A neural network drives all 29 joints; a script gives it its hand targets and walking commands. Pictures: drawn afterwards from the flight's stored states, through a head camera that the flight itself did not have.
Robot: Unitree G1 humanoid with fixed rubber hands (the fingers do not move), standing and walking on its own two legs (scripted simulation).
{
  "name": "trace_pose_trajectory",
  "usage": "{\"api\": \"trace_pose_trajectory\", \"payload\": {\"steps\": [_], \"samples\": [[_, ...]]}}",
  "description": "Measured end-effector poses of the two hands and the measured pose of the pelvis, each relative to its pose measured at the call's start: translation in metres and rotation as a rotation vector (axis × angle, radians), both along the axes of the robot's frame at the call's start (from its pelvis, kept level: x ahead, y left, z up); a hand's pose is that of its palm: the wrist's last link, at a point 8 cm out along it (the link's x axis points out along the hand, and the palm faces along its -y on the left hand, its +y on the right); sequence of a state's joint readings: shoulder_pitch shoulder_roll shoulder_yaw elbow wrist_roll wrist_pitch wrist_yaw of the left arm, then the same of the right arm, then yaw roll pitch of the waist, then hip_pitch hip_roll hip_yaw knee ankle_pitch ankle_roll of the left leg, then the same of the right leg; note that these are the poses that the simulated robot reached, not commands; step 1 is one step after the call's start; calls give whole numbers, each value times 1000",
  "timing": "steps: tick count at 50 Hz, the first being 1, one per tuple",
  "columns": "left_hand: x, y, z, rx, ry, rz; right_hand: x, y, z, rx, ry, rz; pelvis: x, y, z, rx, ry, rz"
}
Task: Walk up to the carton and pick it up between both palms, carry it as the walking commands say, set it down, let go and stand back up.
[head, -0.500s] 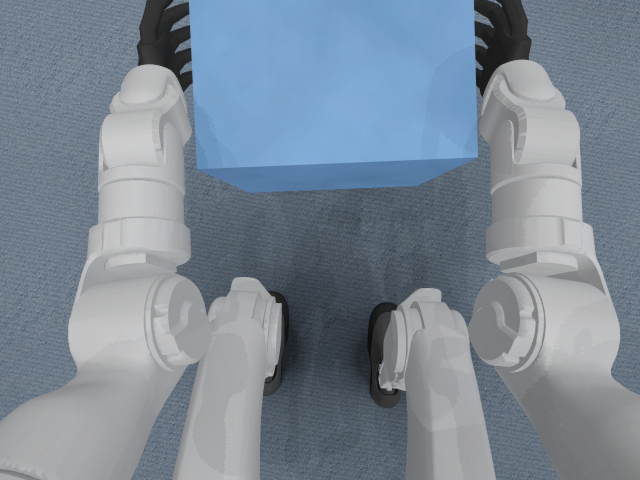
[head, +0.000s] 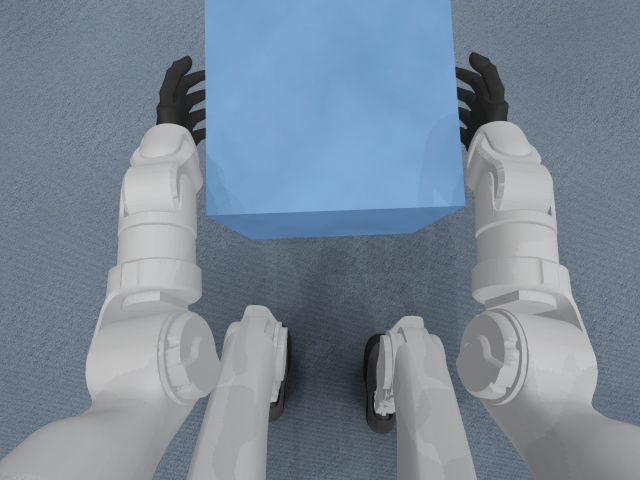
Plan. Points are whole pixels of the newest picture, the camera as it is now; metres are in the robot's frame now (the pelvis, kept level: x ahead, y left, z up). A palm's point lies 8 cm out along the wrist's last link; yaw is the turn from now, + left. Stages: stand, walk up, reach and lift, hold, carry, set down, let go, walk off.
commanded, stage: reach and lift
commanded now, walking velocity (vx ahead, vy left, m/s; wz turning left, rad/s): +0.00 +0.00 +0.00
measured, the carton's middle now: (328, 113) +0.55 +0.03 -0.13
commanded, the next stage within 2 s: none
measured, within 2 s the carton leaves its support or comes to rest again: neither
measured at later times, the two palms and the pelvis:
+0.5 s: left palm (147, 122) +0.47 +0.19 +0.02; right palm (522, 120) +0.49 -0.14 +0.02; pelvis +0.02 +0.00 +0.06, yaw +0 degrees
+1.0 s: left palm (100, 112) +0.44 +0.19 +0.09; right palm (580, 110) +0.46 -0.15 +0.09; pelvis +0.04 +0.00 +0.13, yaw +1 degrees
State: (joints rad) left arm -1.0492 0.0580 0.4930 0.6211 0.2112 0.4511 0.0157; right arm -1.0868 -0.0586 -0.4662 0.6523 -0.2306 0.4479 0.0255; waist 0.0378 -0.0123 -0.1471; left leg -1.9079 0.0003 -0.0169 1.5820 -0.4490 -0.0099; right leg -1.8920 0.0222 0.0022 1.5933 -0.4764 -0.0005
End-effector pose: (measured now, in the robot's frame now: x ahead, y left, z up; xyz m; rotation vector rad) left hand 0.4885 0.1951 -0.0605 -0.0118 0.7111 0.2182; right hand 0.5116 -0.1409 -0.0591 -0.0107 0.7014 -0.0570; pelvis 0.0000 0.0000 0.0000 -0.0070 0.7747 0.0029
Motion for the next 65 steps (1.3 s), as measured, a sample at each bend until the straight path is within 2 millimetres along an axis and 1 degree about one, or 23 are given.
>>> {"api": "trace_pose_trajectory", "payload": {"steps": [33, 65], "samples": [[-31, -4, 101, -11, -4, 11, -32, -4, 99, 4, -2, -4, 25, -4, 85, 3, -104, 5], [-66, -7, 194, -13, -1, 8, -67, -7, 194, -2, 2, -6, 46, -3, 169, 13, -285, -2]]}}
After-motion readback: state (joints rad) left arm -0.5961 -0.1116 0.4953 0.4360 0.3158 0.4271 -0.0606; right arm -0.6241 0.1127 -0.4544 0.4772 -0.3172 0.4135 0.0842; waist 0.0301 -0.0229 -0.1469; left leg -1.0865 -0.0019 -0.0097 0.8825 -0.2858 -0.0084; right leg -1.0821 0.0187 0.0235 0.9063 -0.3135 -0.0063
